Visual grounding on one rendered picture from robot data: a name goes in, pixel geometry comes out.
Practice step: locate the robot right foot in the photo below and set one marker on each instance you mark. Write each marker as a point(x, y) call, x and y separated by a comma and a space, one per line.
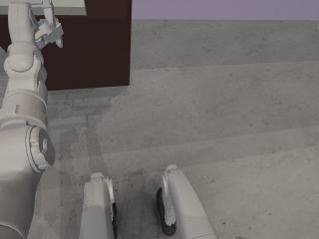
point(170, 229)

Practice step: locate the left robot upper arm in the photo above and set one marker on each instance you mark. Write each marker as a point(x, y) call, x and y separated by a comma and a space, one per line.
point(25, 153)

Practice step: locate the handle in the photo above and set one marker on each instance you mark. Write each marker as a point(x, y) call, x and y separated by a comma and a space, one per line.
point(61, 7)

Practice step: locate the left robot thigh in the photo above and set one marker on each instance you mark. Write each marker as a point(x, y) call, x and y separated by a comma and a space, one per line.
point(96, 219)

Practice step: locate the left robot forearm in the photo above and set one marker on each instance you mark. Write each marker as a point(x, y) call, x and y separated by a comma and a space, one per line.
point(26, 95)

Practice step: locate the robot left hand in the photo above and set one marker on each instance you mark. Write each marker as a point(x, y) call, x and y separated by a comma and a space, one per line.
point(24, 27)

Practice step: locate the cabinet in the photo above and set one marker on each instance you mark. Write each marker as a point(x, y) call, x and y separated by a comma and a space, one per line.
point(96, 52)

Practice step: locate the drawer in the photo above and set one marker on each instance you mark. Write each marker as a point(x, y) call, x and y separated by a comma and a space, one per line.
point(109, 9)

